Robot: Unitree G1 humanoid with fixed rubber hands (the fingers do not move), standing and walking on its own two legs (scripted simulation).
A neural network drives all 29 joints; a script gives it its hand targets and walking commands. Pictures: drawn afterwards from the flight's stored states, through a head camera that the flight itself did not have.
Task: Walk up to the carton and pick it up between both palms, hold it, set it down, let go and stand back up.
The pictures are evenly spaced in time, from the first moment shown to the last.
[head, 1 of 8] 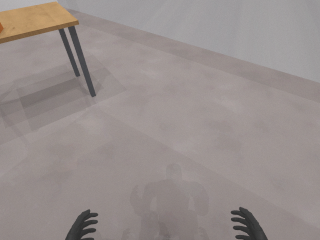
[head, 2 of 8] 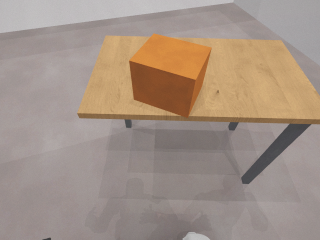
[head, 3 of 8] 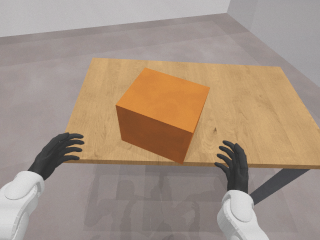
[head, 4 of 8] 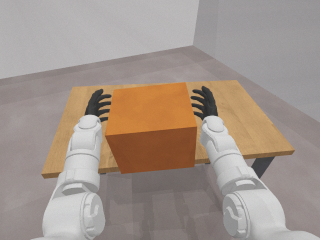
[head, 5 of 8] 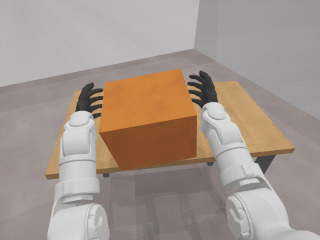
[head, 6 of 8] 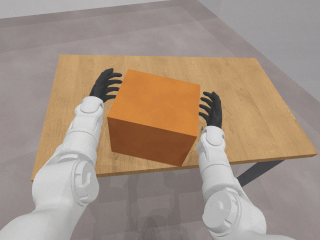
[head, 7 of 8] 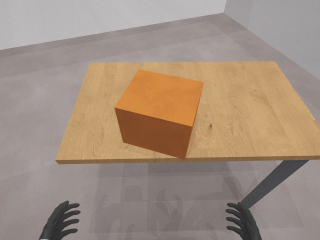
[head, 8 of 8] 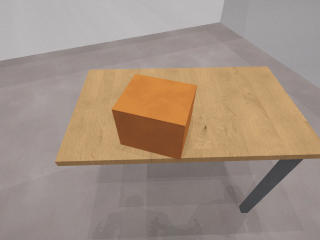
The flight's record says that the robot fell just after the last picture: no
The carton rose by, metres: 0.15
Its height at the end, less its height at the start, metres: +0.00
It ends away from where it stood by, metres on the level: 0.01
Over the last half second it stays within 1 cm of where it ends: yes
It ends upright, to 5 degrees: yes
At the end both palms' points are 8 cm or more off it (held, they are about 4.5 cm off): yes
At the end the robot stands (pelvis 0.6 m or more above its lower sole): yes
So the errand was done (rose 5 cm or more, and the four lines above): yes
